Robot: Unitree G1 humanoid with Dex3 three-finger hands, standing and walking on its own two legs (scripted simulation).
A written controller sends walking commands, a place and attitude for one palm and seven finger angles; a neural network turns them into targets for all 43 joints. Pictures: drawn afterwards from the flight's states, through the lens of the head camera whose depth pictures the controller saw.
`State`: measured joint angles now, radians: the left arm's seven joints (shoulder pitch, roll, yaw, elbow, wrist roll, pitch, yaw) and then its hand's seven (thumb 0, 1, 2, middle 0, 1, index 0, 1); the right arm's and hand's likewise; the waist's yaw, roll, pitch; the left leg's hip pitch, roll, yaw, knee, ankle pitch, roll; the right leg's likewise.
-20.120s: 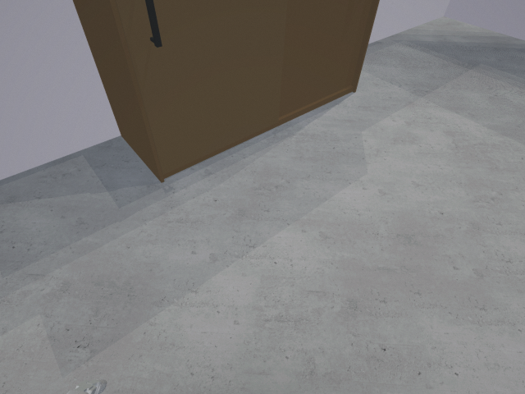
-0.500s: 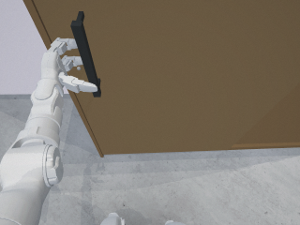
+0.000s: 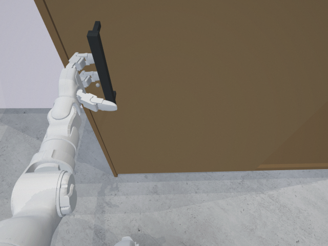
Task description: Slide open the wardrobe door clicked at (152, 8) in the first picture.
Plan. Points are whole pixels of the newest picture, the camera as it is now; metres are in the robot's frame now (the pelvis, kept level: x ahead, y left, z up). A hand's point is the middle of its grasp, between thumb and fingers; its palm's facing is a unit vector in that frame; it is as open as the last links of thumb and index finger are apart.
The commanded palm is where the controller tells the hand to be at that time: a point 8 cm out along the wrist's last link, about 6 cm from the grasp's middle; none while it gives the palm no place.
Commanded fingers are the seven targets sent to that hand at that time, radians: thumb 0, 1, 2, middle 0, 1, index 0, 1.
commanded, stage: slide the fingers in behind the handle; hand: left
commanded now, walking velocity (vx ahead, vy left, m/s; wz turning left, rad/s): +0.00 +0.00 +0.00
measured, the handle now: (105, 72) +0.53 +0.13 +0.12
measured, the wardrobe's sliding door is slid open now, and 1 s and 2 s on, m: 0.00 0.00 0.00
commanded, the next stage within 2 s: grip the handle and tug to test in 1.38 s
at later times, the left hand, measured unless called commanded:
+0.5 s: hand (106, 85) +0.48 +0.12 +0.12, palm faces -0.02 -1.00 +0.00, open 14.0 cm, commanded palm +0.45 +0.18 +0.12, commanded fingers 0.00 -0.50 0.30 -0.30 -1.20 -0.30 -1.20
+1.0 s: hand (112, 84) +0.48 +0.11 +0.12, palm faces -0.04 -1.00 +0.00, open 14.0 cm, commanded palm +0.46 +0.16 +0.12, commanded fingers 0.00 -0.50 0.30 -0.30 -1.20 -0.30 -1.20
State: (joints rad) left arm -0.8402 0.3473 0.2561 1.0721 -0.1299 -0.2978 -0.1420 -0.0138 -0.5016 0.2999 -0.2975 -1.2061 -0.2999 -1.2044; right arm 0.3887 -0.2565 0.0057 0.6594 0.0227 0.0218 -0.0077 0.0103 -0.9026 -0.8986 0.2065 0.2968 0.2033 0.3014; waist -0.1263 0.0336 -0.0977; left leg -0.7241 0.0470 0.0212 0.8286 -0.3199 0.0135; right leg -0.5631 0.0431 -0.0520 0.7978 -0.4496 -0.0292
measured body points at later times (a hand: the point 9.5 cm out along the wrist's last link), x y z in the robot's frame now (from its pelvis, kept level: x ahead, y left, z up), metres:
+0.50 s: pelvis +0.00 -0.01 +0.00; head +0.05 +0.00 +0.45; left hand +0.47 +0.18 +0.12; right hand +0.02 -0.27 -0.12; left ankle +0.05 +0.11 -0.70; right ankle -0.04 -0.10 -0.70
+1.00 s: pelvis +0.00 +0.00 +0.00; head +0.06 +0.00 +0.45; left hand +0.47 +0.16 +0.13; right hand +0.03 -0.27 -0.12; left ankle +0.05 +0.11 -0.70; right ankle -0.04 -0.10 -0.70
